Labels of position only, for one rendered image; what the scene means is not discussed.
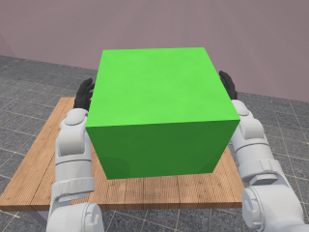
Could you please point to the right robot forearm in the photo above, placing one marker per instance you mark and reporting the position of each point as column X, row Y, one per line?
column 257, row 165

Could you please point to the carton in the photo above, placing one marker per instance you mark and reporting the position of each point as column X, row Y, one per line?
column 159, row 112

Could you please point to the left robot upper arm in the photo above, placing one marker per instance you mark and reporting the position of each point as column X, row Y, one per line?
column 81, row 217

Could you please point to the left robot forearm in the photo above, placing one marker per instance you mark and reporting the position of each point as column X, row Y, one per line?
column 73, row 156

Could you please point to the right robot upper arm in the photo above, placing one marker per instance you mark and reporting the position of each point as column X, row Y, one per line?
column 272, row 208

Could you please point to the robot right hand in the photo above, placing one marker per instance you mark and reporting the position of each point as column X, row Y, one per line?
column 228, row 85

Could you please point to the robot left hand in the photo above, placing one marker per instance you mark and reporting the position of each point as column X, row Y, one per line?
column 83, row 95

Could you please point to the table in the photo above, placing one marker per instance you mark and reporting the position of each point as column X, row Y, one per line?
column 30, row 188

